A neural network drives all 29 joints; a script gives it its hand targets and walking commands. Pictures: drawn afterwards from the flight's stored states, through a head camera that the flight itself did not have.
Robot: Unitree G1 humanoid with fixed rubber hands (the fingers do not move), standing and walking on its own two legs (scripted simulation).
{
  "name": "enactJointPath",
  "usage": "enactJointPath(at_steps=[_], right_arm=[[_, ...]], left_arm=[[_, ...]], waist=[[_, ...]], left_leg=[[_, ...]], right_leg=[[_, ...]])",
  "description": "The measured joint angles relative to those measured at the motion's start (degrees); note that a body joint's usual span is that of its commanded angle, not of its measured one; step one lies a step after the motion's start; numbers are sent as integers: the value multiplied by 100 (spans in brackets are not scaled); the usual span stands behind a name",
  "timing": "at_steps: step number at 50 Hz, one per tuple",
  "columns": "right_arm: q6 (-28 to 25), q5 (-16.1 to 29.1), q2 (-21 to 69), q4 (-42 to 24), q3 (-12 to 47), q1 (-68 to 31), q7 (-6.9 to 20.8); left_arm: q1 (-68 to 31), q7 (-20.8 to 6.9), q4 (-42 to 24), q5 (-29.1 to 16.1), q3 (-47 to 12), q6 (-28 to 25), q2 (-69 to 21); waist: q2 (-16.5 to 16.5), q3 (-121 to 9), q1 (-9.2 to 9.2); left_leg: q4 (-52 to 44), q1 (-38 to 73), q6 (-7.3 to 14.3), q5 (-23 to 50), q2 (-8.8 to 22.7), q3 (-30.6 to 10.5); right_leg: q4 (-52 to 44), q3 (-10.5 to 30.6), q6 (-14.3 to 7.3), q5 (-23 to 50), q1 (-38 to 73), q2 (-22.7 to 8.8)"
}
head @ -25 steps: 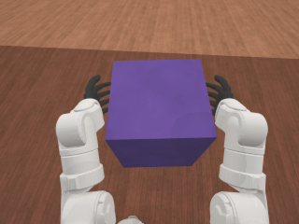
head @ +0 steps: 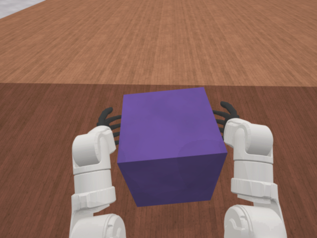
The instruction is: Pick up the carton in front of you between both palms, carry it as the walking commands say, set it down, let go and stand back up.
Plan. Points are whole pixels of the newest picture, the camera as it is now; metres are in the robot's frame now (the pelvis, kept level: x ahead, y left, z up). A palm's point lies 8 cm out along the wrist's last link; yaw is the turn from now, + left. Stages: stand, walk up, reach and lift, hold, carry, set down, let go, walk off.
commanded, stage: carry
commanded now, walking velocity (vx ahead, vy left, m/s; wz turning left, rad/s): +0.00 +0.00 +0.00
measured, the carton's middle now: (168, 149) +0.34 +0.00 +0.07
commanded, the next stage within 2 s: none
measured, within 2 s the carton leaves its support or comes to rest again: neither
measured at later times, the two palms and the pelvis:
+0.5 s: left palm (105, 139) +0.33 +0.16 +0.13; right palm (226, 138) +0.33 -0.14 +0.12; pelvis +0.01 +0.01 +0.00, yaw +1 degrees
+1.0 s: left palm (110, 139) +0.33 +0.15 +0.13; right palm (230, 138) +0.33 -0.15 +0.12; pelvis +0.01 -0.01 +0.00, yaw +1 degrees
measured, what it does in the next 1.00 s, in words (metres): stands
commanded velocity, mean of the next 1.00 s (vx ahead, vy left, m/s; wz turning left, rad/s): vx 0.00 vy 0.00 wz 0.00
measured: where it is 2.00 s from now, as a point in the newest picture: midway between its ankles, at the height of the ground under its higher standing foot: outside the picture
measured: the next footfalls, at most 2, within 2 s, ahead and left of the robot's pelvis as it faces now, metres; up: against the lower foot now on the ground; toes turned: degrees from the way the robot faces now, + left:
none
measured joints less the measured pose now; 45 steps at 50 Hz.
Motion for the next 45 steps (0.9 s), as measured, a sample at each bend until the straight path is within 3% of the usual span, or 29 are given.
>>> enactJointPath(at_steps=[7,23,45], right_arm=[[-291,-185,135,142,53,499,80],[-541,67,32,-49,284,734,53],[-520,16,66,-96,340,808,53]], left_arm=[[229,-78,457,42,-16,-327,-24],[525,-95,104,59,-197,-541,-64],[591,-88,73,-6,-173,-533,-54]], waist=[[22,-9,46],[63,95,-112],[109,56,-79]], left_leg=[[-124,214,37,-26,-74,-40],[-240,350,77,1,-157,-32],[-340,364,-33,74,-79,-89]], right_leg=[[-152,-38,58,-20,244,-61],[-153,-38,106,-54,333,-145],[-300,-81,1,16,377,-61]])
